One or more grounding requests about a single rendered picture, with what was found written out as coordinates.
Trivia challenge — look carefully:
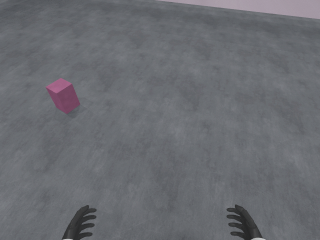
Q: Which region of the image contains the robot right hand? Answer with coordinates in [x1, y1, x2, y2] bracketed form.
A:
[226, 204, 263, 240]

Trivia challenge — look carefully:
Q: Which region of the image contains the robot left hand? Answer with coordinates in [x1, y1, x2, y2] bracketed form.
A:
[62, 205, 97, 240]

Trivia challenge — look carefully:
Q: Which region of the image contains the carton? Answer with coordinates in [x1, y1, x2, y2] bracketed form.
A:
[46, 78, 80, 114]

